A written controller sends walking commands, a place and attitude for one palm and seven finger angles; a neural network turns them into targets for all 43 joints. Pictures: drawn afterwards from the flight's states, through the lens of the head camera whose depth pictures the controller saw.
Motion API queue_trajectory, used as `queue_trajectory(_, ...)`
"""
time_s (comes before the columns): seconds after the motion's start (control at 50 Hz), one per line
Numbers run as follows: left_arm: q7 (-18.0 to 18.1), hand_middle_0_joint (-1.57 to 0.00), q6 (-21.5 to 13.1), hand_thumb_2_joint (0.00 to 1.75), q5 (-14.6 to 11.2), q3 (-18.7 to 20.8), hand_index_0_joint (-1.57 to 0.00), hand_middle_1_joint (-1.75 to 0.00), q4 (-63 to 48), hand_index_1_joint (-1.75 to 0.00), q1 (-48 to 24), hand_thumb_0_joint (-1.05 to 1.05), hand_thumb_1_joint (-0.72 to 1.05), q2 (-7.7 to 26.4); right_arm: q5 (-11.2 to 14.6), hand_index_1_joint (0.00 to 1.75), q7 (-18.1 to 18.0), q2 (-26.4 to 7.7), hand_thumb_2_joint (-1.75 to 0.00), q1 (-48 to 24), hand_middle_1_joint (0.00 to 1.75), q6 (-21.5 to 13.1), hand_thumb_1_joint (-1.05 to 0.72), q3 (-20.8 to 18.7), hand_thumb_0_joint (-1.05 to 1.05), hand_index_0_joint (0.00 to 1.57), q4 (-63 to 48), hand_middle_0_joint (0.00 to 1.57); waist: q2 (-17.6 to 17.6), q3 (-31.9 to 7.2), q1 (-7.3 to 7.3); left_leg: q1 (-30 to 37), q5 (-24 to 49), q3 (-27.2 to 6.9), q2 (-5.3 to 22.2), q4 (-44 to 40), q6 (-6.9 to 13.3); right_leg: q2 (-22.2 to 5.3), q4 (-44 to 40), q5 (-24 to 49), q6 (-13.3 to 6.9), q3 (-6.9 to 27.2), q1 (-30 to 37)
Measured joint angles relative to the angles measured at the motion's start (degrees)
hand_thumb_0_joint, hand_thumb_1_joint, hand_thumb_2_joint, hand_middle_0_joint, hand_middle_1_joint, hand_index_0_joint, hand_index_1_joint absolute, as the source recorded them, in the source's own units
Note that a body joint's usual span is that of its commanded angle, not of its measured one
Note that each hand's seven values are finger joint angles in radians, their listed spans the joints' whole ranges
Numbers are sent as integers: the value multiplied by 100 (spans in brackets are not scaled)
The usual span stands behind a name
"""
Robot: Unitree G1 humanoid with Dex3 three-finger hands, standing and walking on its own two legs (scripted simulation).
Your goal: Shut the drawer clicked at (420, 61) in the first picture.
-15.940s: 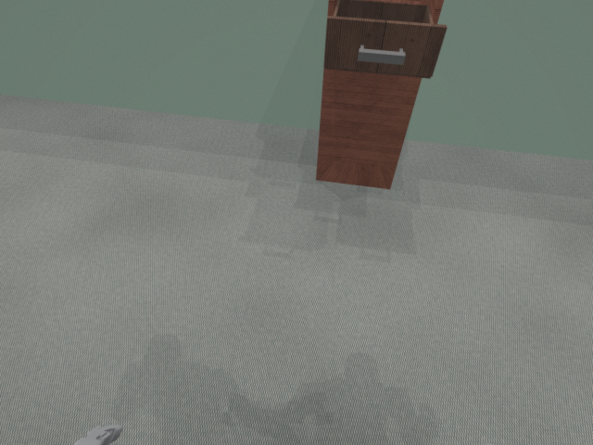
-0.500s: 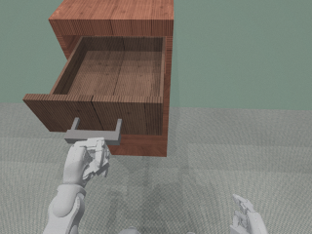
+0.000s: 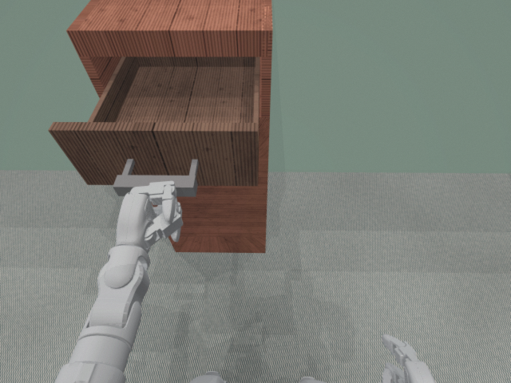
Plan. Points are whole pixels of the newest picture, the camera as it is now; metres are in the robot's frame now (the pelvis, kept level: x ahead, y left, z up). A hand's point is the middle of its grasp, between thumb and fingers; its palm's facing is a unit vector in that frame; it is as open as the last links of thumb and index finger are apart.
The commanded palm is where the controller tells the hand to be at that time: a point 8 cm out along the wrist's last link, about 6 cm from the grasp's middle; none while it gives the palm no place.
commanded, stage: push the drawer shut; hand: left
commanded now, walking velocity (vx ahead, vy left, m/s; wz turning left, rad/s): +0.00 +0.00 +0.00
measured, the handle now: (159, 175) +0.43 +0.17 +0.07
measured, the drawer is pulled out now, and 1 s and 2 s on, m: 0.21 0.08 0.00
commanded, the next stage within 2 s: pull the fist back off the drawer in 2.00 s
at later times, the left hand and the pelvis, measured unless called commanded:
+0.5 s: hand (181, 178) +0.43 +0.14 +0.07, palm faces -0.03 -1.00 -0.03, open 2.9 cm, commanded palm +0.41 +0.19 +0.07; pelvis +0.01 +0.01 +0.00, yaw -1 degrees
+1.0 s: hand (186, 156) +0.48 +0.14 +0.07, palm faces +0.00 -1.00 -0.02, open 2.9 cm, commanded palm +0.46 +0.19 +0.07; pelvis +0.00 +0.01 -0.01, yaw -2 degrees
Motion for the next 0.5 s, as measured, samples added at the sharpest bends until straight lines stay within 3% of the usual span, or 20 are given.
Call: queue_trajectory(0.5, -315, -140, -294, 90, 38, 703, -140, -160, 2032, -160, -1777, -3, 79, 282, -53, 30, 95, 22, -90, 343, 29, 261, -91, -82, 1, 21, 187, 20, -45, -101, -205, -350, -56, 100, 57, 41, 42, 57, -20, 27, 39, 106, -370)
